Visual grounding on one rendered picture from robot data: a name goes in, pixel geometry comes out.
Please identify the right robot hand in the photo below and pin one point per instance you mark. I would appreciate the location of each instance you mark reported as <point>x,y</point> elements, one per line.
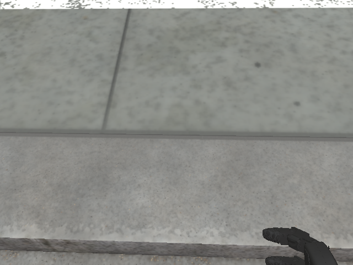
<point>315,252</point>

